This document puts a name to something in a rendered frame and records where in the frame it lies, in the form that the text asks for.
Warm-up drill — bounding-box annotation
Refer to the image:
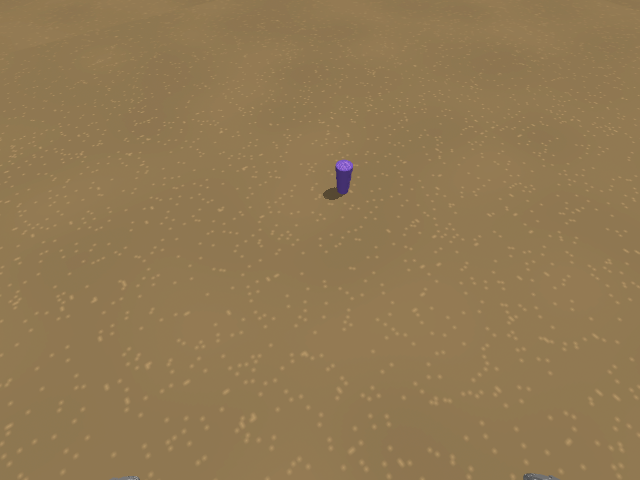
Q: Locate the cup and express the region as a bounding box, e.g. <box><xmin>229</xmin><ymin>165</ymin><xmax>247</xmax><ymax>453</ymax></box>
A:
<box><xmin>335</xmin><ymin>160</ymin><xmax>353</xmax><ymax>194</ymax></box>

